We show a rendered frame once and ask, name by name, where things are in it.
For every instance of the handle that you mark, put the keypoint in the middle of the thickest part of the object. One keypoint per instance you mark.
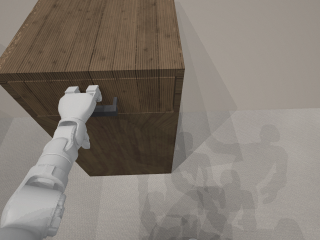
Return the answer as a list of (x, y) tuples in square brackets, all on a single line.
[(106, 110)]

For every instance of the robot left forearm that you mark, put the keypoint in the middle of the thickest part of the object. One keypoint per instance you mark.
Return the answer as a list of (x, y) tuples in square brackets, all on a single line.
[(53, 167)]

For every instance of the robot left upper arm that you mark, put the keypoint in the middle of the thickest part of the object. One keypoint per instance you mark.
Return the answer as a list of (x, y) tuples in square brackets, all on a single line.
[(35, 213)]

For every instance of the cabinet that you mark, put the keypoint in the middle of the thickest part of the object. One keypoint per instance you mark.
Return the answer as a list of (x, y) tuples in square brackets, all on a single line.
[(96, 39)]

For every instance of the left robot hand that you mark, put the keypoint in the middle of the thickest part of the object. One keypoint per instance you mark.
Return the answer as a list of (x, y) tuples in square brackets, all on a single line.
[(75, 104)]

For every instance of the drawer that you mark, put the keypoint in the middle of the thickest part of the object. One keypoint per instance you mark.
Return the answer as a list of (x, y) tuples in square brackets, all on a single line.
[(134, 94)]

